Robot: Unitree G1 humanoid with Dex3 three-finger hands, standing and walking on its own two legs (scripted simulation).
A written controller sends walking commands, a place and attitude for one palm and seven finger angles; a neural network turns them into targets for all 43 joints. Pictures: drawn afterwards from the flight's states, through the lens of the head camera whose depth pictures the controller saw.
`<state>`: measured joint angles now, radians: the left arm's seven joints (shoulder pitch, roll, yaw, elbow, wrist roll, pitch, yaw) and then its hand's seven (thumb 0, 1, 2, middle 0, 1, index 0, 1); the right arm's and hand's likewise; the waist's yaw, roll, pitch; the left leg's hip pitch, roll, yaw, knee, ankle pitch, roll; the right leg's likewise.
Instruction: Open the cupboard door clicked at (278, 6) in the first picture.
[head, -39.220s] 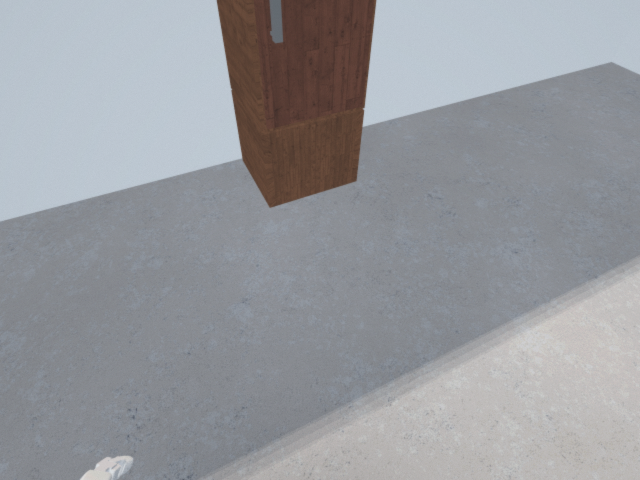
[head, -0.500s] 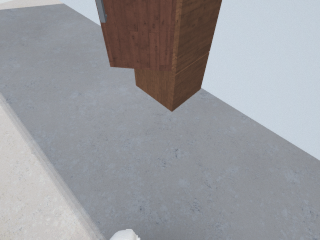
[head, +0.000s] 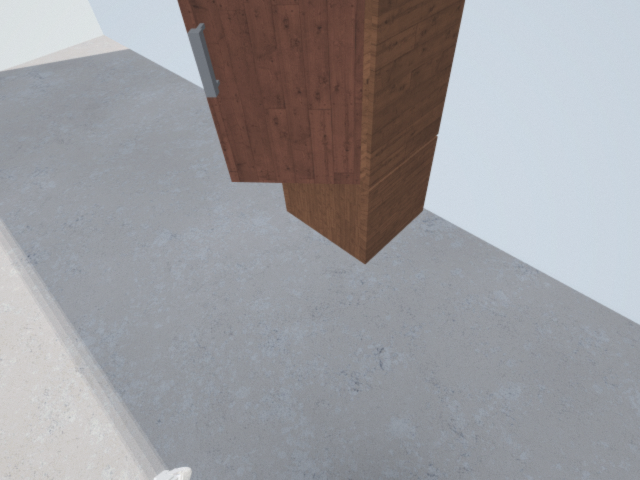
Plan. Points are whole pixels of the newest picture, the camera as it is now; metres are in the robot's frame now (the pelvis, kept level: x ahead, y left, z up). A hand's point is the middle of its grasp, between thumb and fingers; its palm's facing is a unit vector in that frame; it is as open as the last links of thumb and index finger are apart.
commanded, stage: take the last steps up to it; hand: left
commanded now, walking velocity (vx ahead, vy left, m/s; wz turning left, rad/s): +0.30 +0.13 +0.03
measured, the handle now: (207, 60) +0.99 +0.32 +0.07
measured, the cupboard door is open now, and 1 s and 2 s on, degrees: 39 39 39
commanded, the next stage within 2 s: come to a stop and stand still in 0.86 s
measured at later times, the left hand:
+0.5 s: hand out of the picture +0.10 +0.24 -0.18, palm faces +0.14 -0.98 -0.16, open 7.3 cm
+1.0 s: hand (203, 301) +0.45 +0.26 -0.15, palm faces +0.04 -0.98 -0.21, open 7.3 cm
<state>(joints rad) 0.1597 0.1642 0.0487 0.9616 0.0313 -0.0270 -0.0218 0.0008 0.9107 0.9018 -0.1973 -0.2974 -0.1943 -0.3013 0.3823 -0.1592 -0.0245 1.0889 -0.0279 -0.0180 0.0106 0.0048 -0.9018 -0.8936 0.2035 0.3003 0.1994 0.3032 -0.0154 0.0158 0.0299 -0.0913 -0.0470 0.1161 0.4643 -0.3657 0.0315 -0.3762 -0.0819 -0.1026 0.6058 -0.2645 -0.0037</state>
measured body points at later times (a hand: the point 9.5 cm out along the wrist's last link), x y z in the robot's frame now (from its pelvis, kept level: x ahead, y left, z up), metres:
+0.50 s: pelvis +0.19 +0.08 -0.01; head +0.22 +0.09 +0.44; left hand +0.10 +0.29 -0.16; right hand +0.32 -0.16 -0.14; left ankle +0.26 +0.19 -0.73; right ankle +0.07 -0.08 -0.70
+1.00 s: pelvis +0.36 +0.08 +0.01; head +0.40 +0.07 +0.46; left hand +0.44 +0.31 -0.13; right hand +0.34 -0.15 -0.15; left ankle +0.33 +0.20 -0.67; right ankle +0.38 -0.01 -0.73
